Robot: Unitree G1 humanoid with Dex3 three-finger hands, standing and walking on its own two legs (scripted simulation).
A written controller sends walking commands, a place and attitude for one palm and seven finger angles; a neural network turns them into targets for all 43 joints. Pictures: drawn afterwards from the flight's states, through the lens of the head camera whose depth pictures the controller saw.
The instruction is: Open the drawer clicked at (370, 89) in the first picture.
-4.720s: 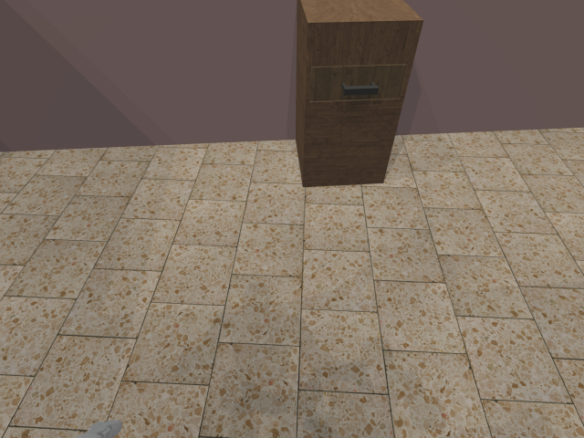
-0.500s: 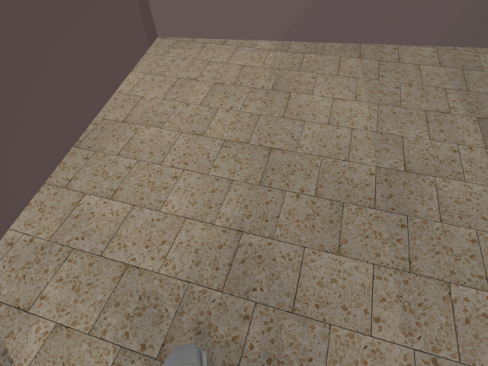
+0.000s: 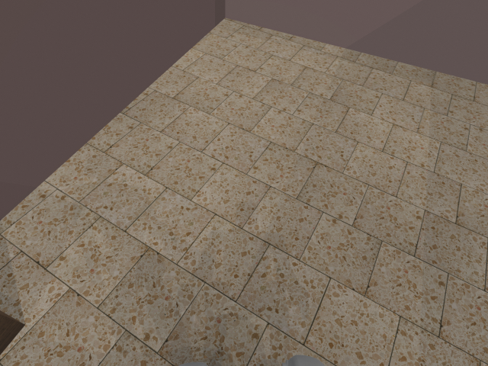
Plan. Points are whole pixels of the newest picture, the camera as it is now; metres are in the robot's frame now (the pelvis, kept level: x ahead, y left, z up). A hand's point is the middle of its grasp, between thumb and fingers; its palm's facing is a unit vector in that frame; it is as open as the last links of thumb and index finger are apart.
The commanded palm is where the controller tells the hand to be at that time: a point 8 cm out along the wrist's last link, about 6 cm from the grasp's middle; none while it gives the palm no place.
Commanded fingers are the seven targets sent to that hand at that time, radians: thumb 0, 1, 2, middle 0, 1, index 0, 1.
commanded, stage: turn to face it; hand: left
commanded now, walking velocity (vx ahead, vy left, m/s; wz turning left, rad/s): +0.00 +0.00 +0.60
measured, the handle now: out of the picture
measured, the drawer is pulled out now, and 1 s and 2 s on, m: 0.00 0.00 0.00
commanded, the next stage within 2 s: take the last steps up to it in 1.80 s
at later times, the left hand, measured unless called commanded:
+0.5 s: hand out of the picture +0.02 +0.13 -0.14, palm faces +0.32 -0.90 -0.28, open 7.4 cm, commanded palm none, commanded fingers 0.00 0.90 0.90 -0.20 -0.30 -0.20 -0.30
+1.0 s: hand out of the picture -0.09 +0.18 -0.16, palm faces +0.60 -0.74 -0.29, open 7.4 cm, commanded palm none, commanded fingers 0.00 0.90 0.90 -0.20 -0.30 -0.20 -0.30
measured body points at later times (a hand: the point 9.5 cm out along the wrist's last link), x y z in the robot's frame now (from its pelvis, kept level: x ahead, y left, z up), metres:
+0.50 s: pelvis -0.01 -0.08 +0.01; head +0.02 -0.11 +0.45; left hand +0.00 +0.18 -0.12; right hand +0.13 -0.33 -0.15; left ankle -0.05 +0.07 -0.64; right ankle +0.01 -0.18 -0.73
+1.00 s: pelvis -0.03 -0.06 +0.00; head +0.00 -0.03 +0.45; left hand -0.12 +0.22 -0.13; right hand +0.20 -0.21 -0.13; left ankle -0.10 +0.04 -0.73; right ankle +0.05 -0.18 -0.68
